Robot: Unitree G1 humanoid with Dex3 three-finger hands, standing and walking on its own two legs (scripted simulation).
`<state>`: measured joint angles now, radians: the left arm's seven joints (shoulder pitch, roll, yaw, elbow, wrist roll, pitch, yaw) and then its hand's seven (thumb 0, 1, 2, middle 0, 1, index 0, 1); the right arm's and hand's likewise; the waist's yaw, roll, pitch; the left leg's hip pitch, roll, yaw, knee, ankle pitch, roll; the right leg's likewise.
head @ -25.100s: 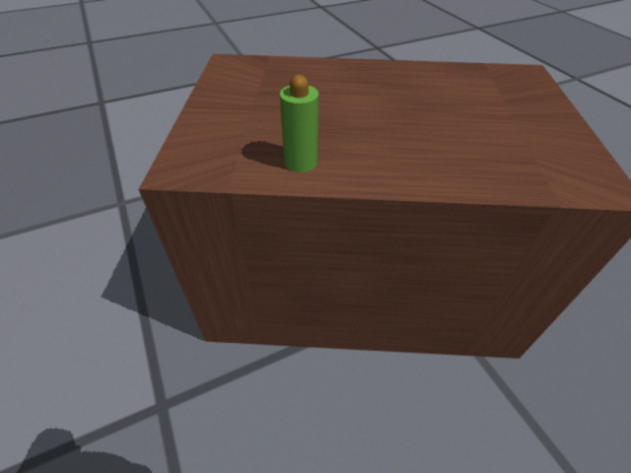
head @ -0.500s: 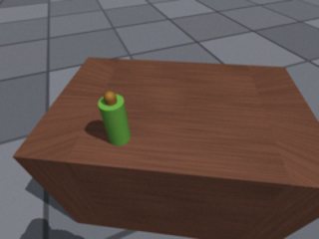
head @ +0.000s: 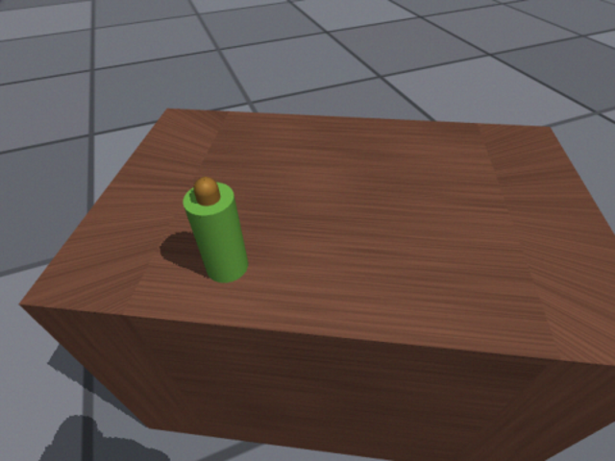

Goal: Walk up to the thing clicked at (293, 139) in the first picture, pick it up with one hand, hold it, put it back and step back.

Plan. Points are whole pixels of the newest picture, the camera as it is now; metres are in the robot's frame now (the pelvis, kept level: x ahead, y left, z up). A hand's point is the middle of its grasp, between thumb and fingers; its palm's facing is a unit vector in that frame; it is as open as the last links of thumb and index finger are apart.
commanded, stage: home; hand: left
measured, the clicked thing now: (216, 227) +0.48 +0.18 +0.02
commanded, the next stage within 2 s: stand in 0.58 s
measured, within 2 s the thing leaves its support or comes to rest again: neither
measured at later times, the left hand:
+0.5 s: hand out of the picture +0.07 +0.26 -0.15, palm faces -0.02 -0.93 -0.36, open 17.6 cm
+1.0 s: hand out of the picture +0.08 +0.25 -0.15, palm faces -0.03 -0.93 -0.36, open 12.8 cm
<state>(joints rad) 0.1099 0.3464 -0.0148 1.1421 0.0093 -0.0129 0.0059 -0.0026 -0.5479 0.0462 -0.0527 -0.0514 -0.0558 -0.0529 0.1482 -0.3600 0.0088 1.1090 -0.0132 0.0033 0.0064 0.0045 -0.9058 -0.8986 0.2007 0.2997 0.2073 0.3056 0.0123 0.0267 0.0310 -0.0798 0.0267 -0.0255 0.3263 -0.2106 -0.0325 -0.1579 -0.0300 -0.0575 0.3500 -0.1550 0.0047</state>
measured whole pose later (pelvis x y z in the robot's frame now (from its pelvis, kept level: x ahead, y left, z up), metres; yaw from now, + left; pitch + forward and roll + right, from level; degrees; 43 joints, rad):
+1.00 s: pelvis +0.01 +0.00 +0.00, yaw -1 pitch -2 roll +0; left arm 0.11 0.35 -0.01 1.14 0.00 -0.01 0.00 0.00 0.05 0.61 -0.18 -0.26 -0.19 -0.26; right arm 0.14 -0.36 0.01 1.12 -0.01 0.00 0.01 0.00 -0.91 -0.90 0.20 0.30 0.21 0.30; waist 0.01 0.02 0.04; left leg -0.06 0.03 -0.02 0.30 -0.21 -0.04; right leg -0.15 -0.02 -0.05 0.34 -0.16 0.00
